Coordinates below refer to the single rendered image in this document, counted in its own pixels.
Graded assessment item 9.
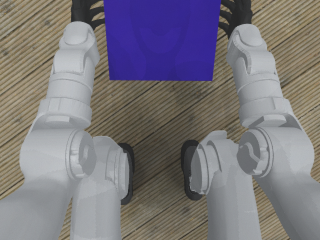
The right robot thigh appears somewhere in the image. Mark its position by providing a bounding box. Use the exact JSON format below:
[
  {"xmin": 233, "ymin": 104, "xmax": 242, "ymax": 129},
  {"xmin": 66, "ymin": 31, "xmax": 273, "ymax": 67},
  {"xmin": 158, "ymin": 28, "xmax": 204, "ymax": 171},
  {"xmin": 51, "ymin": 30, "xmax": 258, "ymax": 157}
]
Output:
[{"xmin": 193, "ymin": 139, "xmax": 262, "ymax": 240}]

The left robot forearm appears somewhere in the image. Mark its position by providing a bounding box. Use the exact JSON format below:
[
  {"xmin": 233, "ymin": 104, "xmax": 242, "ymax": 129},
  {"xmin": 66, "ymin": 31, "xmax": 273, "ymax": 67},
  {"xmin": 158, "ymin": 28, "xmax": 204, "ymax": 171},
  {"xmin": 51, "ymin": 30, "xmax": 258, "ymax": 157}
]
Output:
[{"xmin": 19, "ymin": 21, "xmax": 100, "ymax": 171}]

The robot left hand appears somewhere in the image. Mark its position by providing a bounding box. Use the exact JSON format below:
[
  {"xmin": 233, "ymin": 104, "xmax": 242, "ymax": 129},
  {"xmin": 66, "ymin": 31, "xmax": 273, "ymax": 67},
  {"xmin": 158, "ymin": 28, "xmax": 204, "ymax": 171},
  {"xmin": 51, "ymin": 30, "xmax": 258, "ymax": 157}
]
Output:
[{"xmin": 71, "ymin": 0, "xmax": 105, "ymax": 31}]

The carton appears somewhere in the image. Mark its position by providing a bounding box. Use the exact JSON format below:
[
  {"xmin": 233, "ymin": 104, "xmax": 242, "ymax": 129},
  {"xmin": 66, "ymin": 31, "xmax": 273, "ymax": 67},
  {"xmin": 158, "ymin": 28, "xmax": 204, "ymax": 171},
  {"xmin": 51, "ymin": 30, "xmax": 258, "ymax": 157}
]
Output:
[{"xmin": 103, "ymin": 0, "xmax": 221, "ymax": 81}]

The robot left shin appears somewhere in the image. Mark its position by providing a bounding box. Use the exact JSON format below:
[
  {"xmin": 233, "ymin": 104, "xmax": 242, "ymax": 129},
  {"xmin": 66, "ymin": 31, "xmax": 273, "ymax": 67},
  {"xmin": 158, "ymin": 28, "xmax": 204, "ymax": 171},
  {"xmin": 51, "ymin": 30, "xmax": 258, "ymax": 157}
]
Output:
[{"xmin": 92, "ymin": 136, "xmax": 126, "ymax": 199}]

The right robot upper arm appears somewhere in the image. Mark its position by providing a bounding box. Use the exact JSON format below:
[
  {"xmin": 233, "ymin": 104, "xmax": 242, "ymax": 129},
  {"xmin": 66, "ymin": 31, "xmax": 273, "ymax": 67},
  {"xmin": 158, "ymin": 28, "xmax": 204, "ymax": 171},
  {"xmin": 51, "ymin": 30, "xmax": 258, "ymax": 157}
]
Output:
[{"xmin": 236, "ymin": 126, "xmax": 320, "ymax": 240}]

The right robot forearm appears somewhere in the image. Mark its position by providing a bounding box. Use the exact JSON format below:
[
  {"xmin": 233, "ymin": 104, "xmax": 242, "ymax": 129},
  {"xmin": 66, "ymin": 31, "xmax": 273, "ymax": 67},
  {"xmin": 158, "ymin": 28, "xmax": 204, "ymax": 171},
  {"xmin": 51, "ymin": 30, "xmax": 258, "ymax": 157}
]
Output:
[{"xmin": 225, "ymin": 24, "xmax": 315, "ymax": 159}]

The robot right hand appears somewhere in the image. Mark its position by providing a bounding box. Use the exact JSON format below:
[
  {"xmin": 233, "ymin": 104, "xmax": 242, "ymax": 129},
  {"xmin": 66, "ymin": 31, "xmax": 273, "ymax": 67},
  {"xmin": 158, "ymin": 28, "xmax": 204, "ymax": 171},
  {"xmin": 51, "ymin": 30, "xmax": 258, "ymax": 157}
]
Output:
[{"xmin": 218, "ymin": 0, "xmax": 253, "ymax": 40}]

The left robot upper arm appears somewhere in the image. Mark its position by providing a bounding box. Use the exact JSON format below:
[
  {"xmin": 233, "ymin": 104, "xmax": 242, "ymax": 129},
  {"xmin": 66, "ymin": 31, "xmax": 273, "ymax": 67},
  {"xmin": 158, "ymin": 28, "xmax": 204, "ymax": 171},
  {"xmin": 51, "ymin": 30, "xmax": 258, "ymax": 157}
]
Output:
[{"xmin": 0, "ymin": 128, "xmax": 97, "ymax": 240}]

